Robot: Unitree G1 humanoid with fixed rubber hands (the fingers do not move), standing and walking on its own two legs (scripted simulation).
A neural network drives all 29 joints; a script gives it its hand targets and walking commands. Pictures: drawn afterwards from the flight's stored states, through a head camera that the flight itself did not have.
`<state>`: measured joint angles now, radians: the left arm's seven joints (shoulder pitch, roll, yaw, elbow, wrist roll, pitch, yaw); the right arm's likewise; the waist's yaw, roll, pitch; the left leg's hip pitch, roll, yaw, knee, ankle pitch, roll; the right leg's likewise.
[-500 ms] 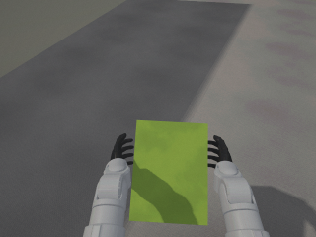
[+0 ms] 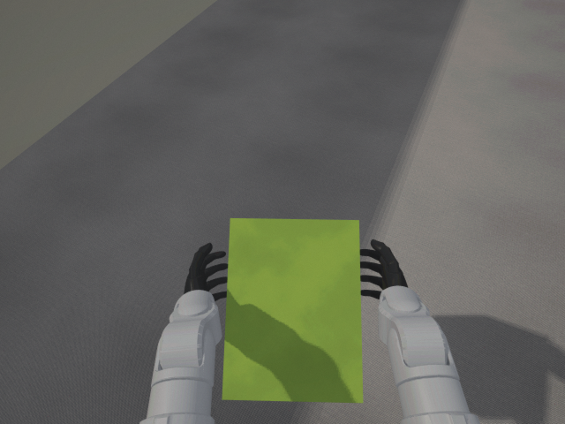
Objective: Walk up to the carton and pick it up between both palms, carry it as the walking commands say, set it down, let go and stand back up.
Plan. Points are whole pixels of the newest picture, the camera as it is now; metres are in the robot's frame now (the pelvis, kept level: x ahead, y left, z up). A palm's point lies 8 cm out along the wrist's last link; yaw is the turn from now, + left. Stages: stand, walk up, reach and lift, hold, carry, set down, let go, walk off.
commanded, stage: carry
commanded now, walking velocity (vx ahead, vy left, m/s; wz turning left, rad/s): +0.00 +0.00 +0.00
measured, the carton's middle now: (292, 300) +0.34 +0.00 -0.09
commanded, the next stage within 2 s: none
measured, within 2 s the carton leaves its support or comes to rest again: neither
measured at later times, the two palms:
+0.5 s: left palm (169, 179) +0.56 +0.22 +0.00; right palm (313, 166) +0.57 -0.06 +0.00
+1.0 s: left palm (153, 97) +0.87 +0.31 -0.01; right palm (261, 81) +0.87 +0.03 +0.00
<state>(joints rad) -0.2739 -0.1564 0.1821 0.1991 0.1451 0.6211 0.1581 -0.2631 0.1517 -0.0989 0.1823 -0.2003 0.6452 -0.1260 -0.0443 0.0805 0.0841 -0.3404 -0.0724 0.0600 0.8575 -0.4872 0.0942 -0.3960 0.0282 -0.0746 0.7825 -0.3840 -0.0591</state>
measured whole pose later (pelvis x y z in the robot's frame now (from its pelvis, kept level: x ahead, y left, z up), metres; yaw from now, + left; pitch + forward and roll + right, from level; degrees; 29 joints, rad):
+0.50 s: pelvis +0.28 +0.07 -0.01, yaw +5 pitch +1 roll -4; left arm -0.26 -0.15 0.14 0.28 0.20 0.66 0.11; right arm -0.20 0.14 -0.14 0.23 -0.17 0.65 -0.13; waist -0.03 0.06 0.00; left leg -0.31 -0.05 -0.01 1.22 -0.65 0.01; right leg -0.35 0.00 -0.19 0.86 -0.51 -0.06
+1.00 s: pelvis +0.58 +0.15 -0.02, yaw +4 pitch +4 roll -3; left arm -0.27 -0.16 0.11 0.22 0.22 0.63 0.13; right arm -0.16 0.13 -0.12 0.18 -0.10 0.63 -0.15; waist 0.01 -0.06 -0.01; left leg -0.57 -0.07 -0.08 1.53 -0.88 -0.01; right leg -0.32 0.03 -0.23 0.86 -0.60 -0.08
